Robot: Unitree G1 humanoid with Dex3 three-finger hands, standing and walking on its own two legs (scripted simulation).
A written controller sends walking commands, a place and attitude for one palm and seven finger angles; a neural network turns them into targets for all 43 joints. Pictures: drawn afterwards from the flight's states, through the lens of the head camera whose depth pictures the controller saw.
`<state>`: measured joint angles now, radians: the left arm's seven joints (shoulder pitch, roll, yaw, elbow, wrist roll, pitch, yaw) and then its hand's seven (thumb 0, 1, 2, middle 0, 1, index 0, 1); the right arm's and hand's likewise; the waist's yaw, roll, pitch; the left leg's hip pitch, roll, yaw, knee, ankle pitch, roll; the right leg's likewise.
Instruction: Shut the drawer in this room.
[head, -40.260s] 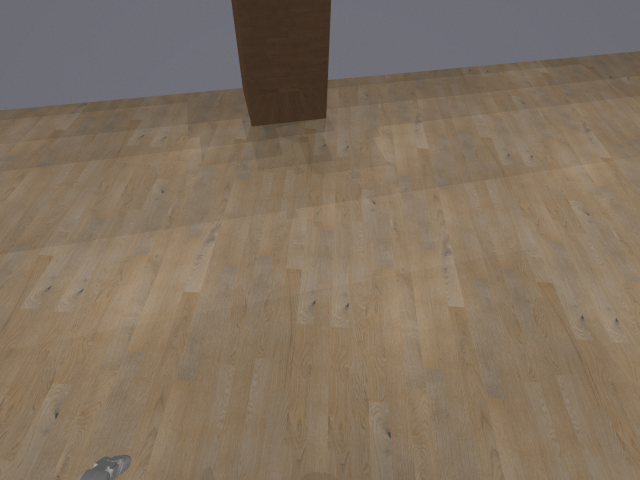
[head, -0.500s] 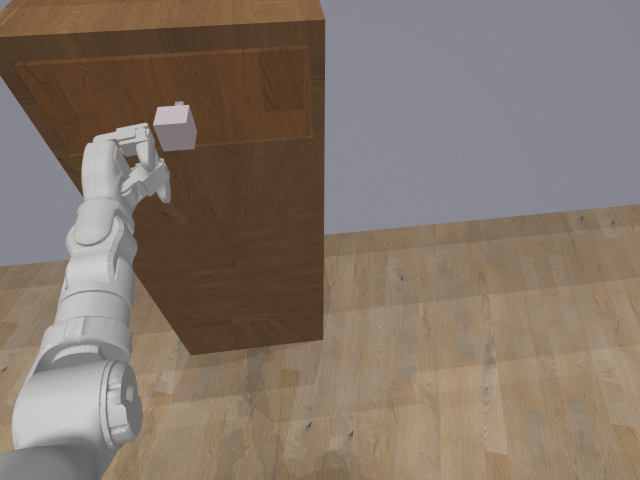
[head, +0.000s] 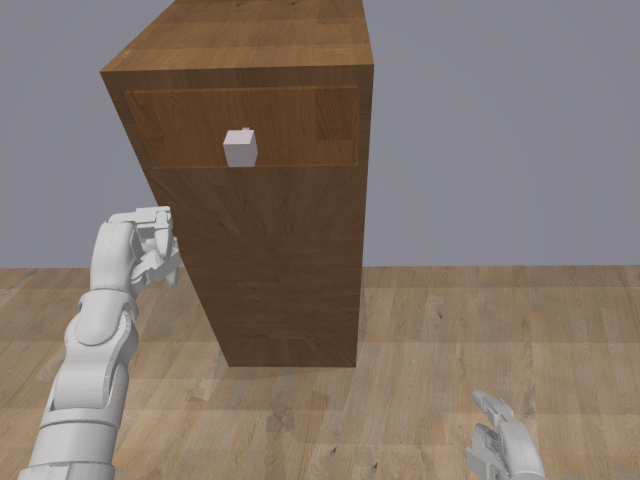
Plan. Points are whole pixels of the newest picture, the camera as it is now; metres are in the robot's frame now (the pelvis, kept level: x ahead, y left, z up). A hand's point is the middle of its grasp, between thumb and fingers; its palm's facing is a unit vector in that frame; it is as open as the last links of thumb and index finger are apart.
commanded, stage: draw the hand back to the body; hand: left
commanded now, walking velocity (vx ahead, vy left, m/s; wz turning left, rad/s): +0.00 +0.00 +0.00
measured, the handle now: (243, 142) +0.60 +0.18 +0.13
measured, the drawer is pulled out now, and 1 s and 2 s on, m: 0.00 0.00 0.00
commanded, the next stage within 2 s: step back with the hand held close in 0.74 s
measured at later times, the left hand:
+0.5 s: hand (93, 339) +0.21 +0.23 +0.16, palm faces +0.34 -0.87 -0.37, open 3.2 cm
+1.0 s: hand (53, 344) +0.19 +0.25 +0.18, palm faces +0.38 -0.81 -0.44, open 3.2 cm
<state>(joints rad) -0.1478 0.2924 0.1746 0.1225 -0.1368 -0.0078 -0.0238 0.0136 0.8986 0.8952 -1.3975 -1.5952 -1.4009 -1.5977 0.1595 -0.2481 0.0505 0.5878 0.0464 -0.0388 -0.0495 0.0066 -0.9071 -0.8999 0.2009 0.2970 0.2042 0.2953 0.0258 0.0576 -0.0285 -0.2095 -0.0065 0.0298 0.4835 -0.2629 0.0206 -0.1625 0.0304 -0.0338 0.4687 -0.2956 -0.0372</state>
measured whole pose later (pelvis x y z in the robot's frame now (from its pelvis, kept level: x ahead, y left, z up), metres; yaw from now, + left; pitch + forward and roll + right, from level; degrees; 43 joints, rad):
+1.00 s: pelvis +0.00 +0.01 +0.01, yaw +0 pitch -2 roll -1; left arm 0.53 0.36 0.34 -0.49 -0.06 -0.15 0.09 0.01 0.89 0.89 -1.40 -1.59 -1.41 -1.60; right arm 0.18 -0.22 0.03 0.59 -0.01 -0.03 -0.06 0.01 -0.90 -0.90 0.20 0.30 0.21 0.30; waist 0.04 0.07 0.00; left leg -0.16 -0.01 0.03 0.42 -0.23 0.04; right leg -0.08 0.03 -0.03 0.35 -0.23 -0.02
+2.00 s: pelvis -0.15 +0.03 -0.01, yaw +1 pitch +3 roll -3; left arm 0.59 0.43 0.37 -0.64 -0.05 -0.29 0.10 0.01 0.89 0.89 -1.40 -1.59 -1.41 -1.60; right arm 0.09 -0.19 0.00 0.59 0.00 -0.08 -0.05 0.01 -0.90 -0.90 0.20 0.30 0.21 0.30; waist 0.04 0.01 0.08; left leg -0.49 0.03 0.04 0.40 0.04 0.06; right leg -0.19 0.11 0.05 0.47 -0.33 0.00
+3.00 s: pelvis -0.33 +0.07 -0.01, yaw -1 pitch -3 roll +0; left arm 0.62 0.45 0.40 -0.63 -0.03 -0.20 0.14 0.02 0.89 0.89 -1.40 -1.59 -1.41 -1.60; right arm 0.28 -0.15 0.03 0.62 0.00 -0.14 -0.05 0.01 -0.90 -0.90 0.20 0.30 0.21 0.30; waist -0.06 -0.04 0.02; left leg -0.27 0.06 0.04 0.59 -0.28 -0.01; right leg -0.34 0.01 -0.09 0.72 -0.45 0.00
